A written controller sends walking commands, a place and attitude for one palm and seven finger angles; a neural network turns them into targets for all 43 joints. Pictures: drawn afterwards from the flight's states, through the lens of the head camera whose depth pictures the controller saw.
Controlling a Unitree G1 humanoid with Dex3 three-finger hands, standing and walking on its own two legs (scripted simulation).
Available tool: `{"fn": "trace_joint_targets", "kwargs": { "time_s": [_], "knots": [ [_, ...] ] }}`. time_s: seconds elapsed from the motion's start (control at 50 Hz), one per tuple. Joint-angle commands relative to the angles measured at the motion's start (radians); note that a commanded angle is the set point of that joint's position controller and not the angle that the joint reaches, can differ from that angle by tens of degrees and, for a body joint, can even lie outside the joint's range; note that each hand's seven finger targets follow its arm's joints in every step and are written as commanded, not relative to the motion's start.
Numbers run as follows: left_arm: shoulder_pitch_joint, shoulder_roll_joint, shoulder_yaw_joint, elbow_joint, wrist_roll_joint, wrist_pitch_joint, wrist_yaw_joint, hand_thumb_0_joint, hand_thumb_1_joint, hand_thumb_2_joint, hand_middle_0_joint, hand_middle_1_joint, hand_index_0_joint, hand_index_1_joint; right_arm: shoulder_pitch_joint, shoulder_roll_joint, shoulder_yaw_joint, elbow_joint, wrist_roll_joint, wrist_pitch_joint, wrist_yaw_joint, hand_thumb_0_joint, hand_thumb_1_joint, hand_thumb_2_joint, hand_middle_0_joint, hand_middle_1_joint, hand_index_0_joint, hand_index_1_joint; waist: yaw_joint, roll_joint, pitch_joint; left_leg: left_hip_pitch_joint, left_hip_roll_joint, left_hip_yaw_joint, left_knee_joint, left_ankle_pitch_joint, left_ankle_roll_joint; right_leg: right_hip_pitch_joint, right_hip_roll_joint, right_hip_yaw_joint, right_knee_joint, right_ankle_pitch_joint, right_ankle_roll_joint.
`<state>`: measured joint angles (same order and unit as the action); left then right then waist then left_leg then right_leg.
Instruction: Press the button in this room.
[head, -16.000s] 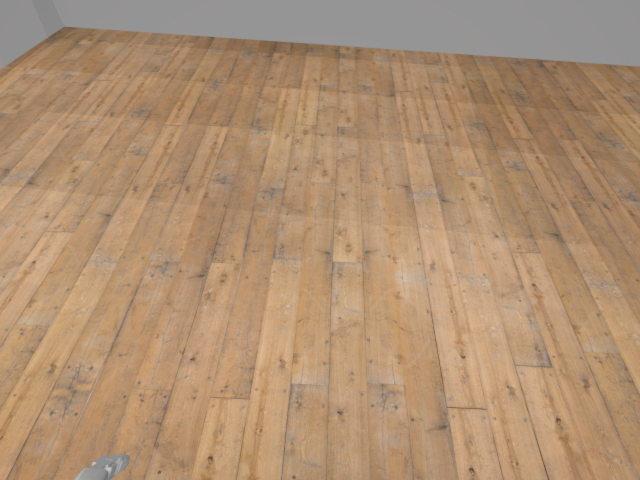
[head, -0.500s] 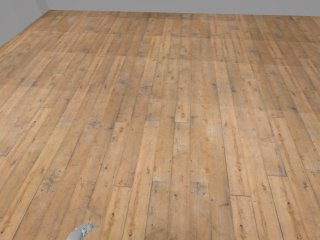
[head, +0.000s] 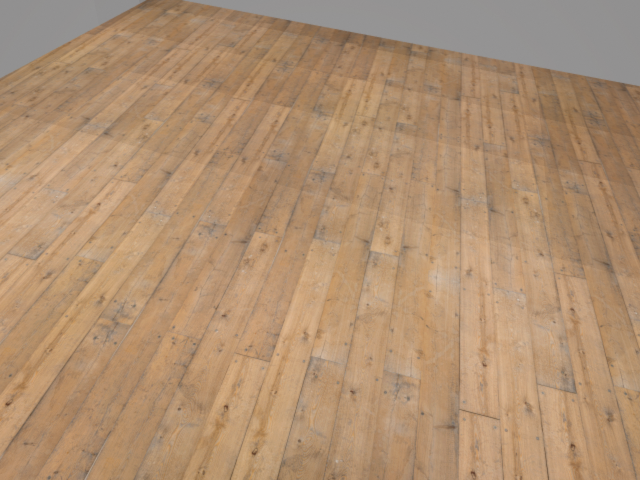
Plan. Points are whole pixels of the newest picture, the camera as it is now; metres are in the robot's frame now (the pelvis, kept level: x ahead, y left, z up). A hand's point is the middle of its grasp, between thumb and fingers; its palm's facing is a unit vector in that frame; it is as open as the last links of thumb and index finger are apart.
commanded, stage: turn or walk to find it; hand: left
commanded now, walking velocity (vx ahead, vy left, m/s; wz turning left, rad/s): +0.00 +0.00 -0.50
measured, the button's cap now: out of the picture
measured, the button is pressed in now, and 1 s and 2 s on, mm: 0 0 0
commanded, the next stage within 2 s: none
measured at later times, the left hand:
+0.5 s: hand out of the picture +0.07 +0.16 -0.15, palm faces -0.17 -0.95 -0.27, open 7.4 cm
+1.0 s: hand (207, 476) +0.14 +0.17 -0.16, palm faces -0.44 -0.87 -0.22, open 7.4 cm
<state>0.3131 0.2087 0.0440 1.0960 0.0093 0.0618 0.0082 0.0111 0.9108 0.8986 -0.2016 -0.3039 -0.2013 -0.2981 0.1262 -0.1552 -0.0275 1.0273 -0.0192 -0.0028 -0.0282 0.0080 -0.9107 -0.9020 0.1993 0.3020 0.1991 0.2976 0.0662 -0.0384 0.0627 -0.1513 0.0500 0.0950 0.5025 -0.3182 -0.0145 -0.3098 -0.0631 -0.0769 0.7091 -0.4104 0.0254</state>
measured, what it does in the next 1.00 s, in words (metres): steps on the spot, turning right: right foot, then left foot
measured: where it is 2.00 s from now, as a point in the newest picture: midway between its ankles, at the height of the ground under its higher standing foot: outside the picture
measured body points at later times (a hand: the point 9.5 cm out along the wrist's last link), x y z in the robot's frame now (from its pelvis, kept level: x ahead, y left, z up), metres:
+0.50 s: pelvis -0.04 -0.03 +0.00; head +0.00 -0.06 +0.45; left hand +0.08 +0.21 -0.13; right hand -0.02 -0.31 -0.15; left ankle -0.02 +0.13 -0.66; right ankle -0.03 -0.11 -0.74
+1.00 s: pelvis -0.04 +0.02 +0.01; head +0.01 +0.02 +0.45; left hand +0.17 +0.22 -0.14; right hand -0.10 -0.21 -0.14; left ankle +0.00 +0.13 -0.74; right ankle -0.11 -0.10 -0.67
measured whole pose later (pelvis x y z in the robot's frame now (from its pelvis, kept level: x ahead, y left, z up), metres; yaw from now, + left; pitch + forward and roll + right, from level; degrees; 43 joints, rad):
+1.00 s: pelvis -0.04 +0.02 +0.01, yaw -29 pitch +0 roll -1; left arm 0.15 0.26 0.08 0.93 0.02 0.08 -0.03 0.01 0.91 0.90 -0.20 -0.30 -0.20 -0.30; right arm 0.23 -0.17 -0.04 0.95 -0.03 0.00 -0.02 0.01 -0.91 -0.90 0.20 0.30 0.20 0.30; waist 0.01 -0.02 0.09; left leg -0.19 0.09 0.16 0.49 -0.30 0.01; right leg -0.46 -0.04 -0.02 1.03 -0.44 0.08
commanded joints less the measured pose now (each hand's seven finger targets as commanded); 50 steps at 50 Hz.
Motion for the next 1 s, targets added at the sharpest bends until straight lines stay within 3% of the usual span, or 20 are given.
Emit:
{"fn": "trace_joint_targets", "kwargs": {
  "time_s": [0.0,0.12,0.18,0.2,0.22,0.24,0.26,0.28,0.32,0.38,0.6,0.66,0.68,0.7,0.72,0.74,0.78,0.8,0.84,0.98],
  "knots": [
    [-0.047,0.063,0.034,-0.085,0.007,-0.013,-0.008,0.000,0.900,0.900,-0.200,-0.300,-0.200,-0.300,0.019,-0.199,-0.045,-0.039,-0.002,0.001,-0.023,0.000,-0.900,-0.900,0.200,0.300,0.200,0.300,-0.055,0.226,0.013,0.009,0.280,-0.141,-0.174,0.469,0.170,-0.164,-0.001,0.061,0.285,-0.092,0.010],
    [-0.059,0.037,0.035,-0.130,0.012,-0.018,-0.018,0.000,0.900,0.900,-0.200,-0.300,-0.200,-0.300,0.035,-0.217,-0.078,-0.058,-0.006,0.009,-0.009,0.000,-0.900,-0.900,0.200,0.300,0.200,0.300,-0.071,0.225,-0.030,0.045,0.291,-0.077,-0.113,0.458,0.159,-0.102,0.008,-0.016,0.113,-0.068,0.021],
    [0.011,0.059,0.044,-0.124,0.014,-0.031,-0.020,0.000,0.900,0.900,-0.200,-0.300,-0.200,-0.300,0.015,-0.223,-0.085,-0.068,-0.001,0.015,-0.004,0.000,-0.900,-0.900,0.200,0.300,0.200,0.300,-0.031,0.174,-0.049,-0.044,0.260,-0.023,0.025,0.356,0.097,0.071,0.025,-0.042,-0.140,0.145,0.008],
    [0.065,0.102,0.050,-0.114,0.019,-0.039,-0.017,0.000,0.900,0.900,-0.200,-0.300,-0.200,-0.300,0.009,-0.204,-0.085,-0.081,0.003,0.015,-0.002,0.000,-0.900,-0.900,0.200,0.300,0.200,0.300,-0.001,0.059,-0.067,-0.109,0.204,0.030,0.175,0.235,0.042,0.164,-0.019,0.026,-0.274,0.303,-0.009],
    [0.083,0.210,0.069,-0.116,0.028,-0.053,-0.004,0.000,0.900,0.900,-0.200,-0.300,-0.200,-0.300,0.010,-0.123,-0.068,-0.118,0.008,0.016,0.003,0.000,-0.900,-0.900,0.200,0.300,0.200,0.300,0.005,-0.269,-0.058,-0.359,0.061,0.095,0.413,-0.169,-0.028,0.279,-0.259,0.377,-0.363,0.584,-0.104],
    [0.105,0.224,0.070,-0.123,0.010,-0.050,0.003,0.000,0.900,0.900,-0.200,-0.300,-0.200,-0.300,-0.056,-0.133,-0.057,-0.152,0.012,0.034,-0.002,0.000,-0.900,-0.900,0.200,0.300,0.200,0.300,0.040,-0.246,-0.065,-0.365,0.022,-0.044,0.550,-0.311,-0.027,0.178,-0.333,0.466,-0.415,0.615,-0.204],
    [0.059,0.224,0.076,-0.137,0.013,-0.047,0.009,0.000,0.900,0.900,-0.200,-0.300,-0.200,-0.300,-0.074,-0.135,-0.059,-0.154,0.010,0.041,-0.003,0.000,-0.900,-0.900,0.200,0.300,0.200,0.300,0.024,-0.253,-0.040,-0.397,0.023,-0.112,0.639,-0.278,-0.018,0.127,-0.307,0.499,-0.443,0.442,-0.227],
    [0.000,0.193,0.073,-0.152,0.012,-0.042,0.013,0.000,0.900,0.900,-0.200,-0.300,-0.200,-0.300,-0.074,-0.154,-0.063,-0.150,0.007,0.041,-0.001,0.000,-0.900,-0.900,0.200,0.300,0.200,0.300,0.005,-0.182,-0.011,-0.424,0.038,-0.137,0.682,-0.203,-0.014,0.107,-0.283,0.481,-0.445,0.327,-0.225],
    [-0.095,0.174,0.065,-0.191,0.012,-0.046,0.011,0.000,0.900,0.900,-0.200,-0.300,-0.200,-0.300,-0.020,-0.161,-0.061,-0.122,-0.001,0.036,0.008,0.000,-0.900,-0.900,0.200,0.300,0.200,0.300,-0.041,-0.073,-0.046,-0.401,0.046,-0.122,0.664,-0.089,-0.031,0.118,-0.211,0.362,-0.409,0.312,-0.193],
    [-0.093,0.177,0.062,-0.196,0.011,-0.051,0.008,0.000,0.900,0.900,-0.200,-0.300,-0.200,-0.300,0.007,-0.157,-0.055,-0.112,-0.001,0.036,0.009,0.000,-0.900,-0.900,0.200,0.300,0.200,0.300,-0.039,-0.059,-0.098,-0.368,0.034,-0.105,0.591,-0.058,-0.047,0.170,-0.178,0.319,-0.390,0.368,-0.179],
    [-0.103,0.229,0.072,-0.211,0.019,-0.036,-0.001,0.000,0.900,0.900,-0.200,-0.300,-0.200,-0.300,0.012,-0.164,-0.039,-0.154,0.012,0.020,0.000,0.000,-0.900,-0.900,0.200,0.300,0.200,0.300,-0.025,-0.108,-0.110,-0.242,-0.011,-0.086,0.261,-0.121,-0.038,0.140,-0.149,0.443,-0.368,0.386,-0.210],
    [-0.159,0.226,0.070,-0.223,0.010,-0.027,-0.002,0.000,0.900,0.900,-0.200,-0.300,-0.200,-0.300,0.113,-0.165,-0.038,-0.129,0.017,0.007,-0.008,0.000,-0.900,-0.900,0.200,0.300,0.200,0.300,-0.075,-0.105,-0.138,-0.059,-0.032,-0.063,0.018,0.003,-0.026,0.058,-0.100,0.433,-0.305,0.405,-0.156],
    [-0.184,0.204,0.065,-0.230,0.004,-0.024,-0.002,0.000,0.900,0.900,-0.200,-0.300,-0.200,-0.300,0.162,-0.179,-0.040,-0.118,0.019,-0.001,-0.010,0.000,-0.900,-0.900,0.200,0.300,0.200,0.300,-0.104,-0.063,-0.144,0.055,-0.001,-0.087,-0.107,0.065,-0.018,-0.025,-0.056,0.399,-0.243,0.340,-0.114],
    [-0.171,0.151,0.054,-0.251,-0.004,-0.020,-0.008,0.000,0.900,0.900,-0.200,-0.300,-0.200,-0.300,0.174,-0.249,-0.051,-0.124,0.008,-0.012,-0.013,0.000,-0.900,-0.900,0.200,0.300,0.200,0.300,-0.107,0.150,-0.142,0.151,0.176,-0.283,-0.235,0.026,0.044,-0.186,0.057,0.303,-0.083,0.183,-0.060],
    [-0.163,0.121,0.047,-0.268,0.000,-0.019,-0.017,0.000,0.900,0.900,-0.200,-0.300,-0.200,-0.300,0.138,-0.320,-0.064,-0.150,0.001,-0.005,-0.012,0.000,-0.900,-0.900,0.200,0.300,0.200,0.300,-0.090,0.351,-0.086,0.106,0.384,-0.451,-0.289,0.105,0.129,-0.302,0.136,0.134,0.140,-0.141,-0.004],
    [-0.189,0.150,0.054,-0.266,0.014,-0.009,-0.016,0.000,0.900,0.900,-0.200,-0.300,-0.200,-0.300,0.107,-0.314,-0.062,-0.159,-0.002,-0.003,-0.013,0.000,-0.900,-0.900,0.200,0.300,0.200,0.300,-0.099,0.311,-0.053,-0.005,0.421,-0.453,-0.284,0.134,0.167,-0.285,0.094,0.163,0.317,-0.157,0.016],
    [-0.167,0.159,0.070,-0.244,0.018,-0.006,-0.029,0.000,0.900,0.900,-0.200,-0.300,-0.200,-0.300,0.020,-0.243,-0.045,-0.183,-0.004,-0.005,-0.012,0.000,-0.900,-0.900,0.200,0.300,0.200,0.300,-0.044,0.198,-0.024,-0.083,0.317,-0.298,-0.245,0.193,0.150,-0.257,0.068,0.140,0.473,-0.065,0.025],
    [-0.153,0.141,0.068,-0.235,0.018,-0.005,-0.034,0.000,0.900,0.900,-0.200,-0.300,-0.200,-0.300,0.007,-0.231,-0.046,-0.184,-0.007,-0.008,-0.011,0.000,-0.900,-0.900,0.200,0.300,0.200,0.300,-0.037,0.177,-0.015,-0.072,0.277,-0.221,-0.230,0.236,0.144,-0.264,0.059,0.124,0.507,-0.027,0.034],
    [-0.159,0.119,0.059,-0.238,0.014,-0.004,-0.040,0.000,0.900,0.900,-0.200,-0.300,-0.200,-0.300,0.051,-0.221,-0.049,-0.172,-0.006,-0.012,-0.009,0.000,-0.900,-0.900,0.200,0.300,0.200,0.300,-0.054,0.169,-0.037,-0.007,0.242,-0.147,-0.195,0.331,0.141,-0.273,0.047,0.095,0.490,0.006,0.047],
    [-0.265,0.081,0.037,-0.271,0.010,-0.013,-0.041,0.000,0.900,0.900,-0.200,-0.300,-0.200,-0.300,0.180,-0.239,-0.077,-0.111,-0.006,-0.008,-0.002,0.000,-0.900,-0.900,0.200,0.300,0.200,0.300,-0.123,0.223,-0.068,0.131,0.289,-0.077,-0.102,0.604,0.160,-0.201,0.019,0.010,0.181,-0.065,0.047]
  ]
}}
